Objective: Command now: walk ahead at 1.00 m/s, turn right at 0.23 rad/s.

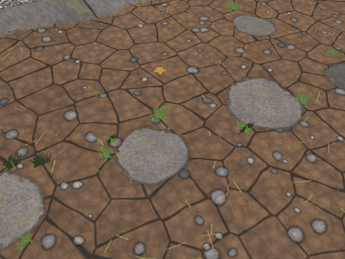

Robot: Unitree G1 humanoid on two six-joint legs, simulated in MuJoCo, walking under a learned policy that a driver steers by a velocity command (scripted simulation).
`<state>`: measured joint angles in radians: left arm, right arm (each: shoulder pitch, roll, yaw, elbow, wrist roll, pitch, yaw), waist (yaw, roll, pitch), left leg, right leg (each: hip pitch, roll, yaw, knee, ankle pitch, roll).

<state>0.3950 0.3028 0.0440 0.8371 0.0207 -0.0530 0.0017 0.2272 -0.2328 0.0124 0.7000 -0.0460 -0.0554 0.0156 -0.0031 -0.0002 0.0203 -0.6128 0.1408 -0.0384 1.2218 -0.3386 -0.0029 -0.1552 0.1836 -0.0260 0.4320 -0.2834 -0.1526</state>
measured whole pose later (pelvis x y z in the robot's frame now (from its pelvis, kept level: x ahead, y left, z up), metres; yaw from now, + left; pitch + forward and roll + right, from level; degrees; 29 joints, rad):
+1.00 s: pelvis +0.76 +0.11 +0.01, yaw +18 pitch +0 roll -1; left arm 0.34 0.22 0.00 0.87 0.02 -0.07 -0.01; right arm 0.12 -0.24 -0.01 0.80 -0.02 0.02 0.00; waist 0.05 0.04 0.05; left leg -0.43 -0.01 -0.05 0.68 -0.21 0.00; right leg -0.27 0.03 -0.06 0.41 -0.14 -0.05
